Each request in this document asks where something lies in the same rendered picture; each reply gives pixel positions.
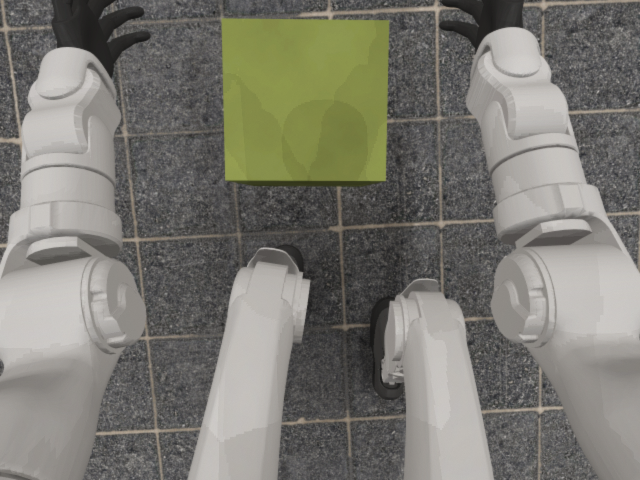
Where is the robot left shin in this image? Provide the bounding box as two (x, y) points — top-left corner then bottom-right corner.
(227, 247), (299, 317)

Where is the robot left forearm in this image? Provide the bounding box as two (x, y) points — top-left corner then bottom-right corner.
(0, 47), (123, 359)

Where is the robot left hand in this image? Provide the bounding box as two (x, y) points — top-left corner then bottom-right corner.
(51, 0), (151, 78)

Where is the robot right upper arm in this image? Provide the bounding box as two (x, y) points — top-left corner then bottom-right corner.
(490, 243), (640, 480)

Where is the carton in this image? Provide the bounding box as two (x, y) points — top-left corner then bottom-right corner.
(221, 18), (389, 187)

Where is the robot right forearm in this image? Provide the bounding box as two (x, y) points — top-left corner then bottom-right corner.
(466, 27), (640, 277)

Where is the robot right hand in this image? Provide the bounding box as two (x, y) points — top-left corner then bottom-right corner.
(439, 0), (524, 54)

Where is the robot left foot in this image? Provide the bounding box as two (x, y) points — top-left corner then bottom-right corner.
(275, 245), (304, 279)

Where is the robot left upper arm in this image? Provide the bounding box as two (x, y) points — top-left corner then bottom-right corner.
(0, 255), (146, 480)

